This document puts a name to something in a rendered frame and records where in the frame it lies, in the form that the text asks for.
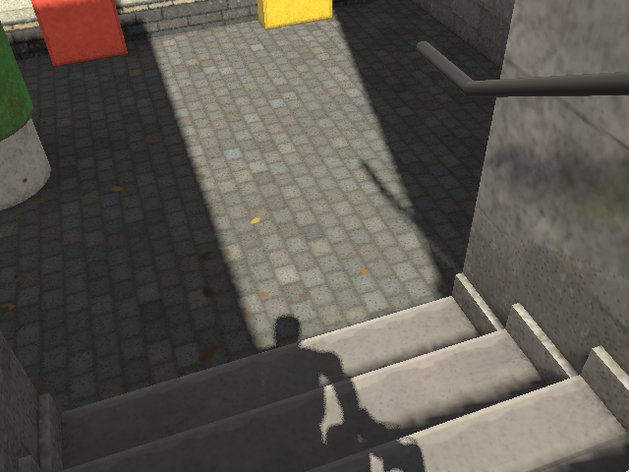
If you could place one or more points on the stairs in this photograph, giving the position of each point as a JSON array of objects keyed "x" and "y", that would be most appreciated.
[{"x": 414, "y": 391}]

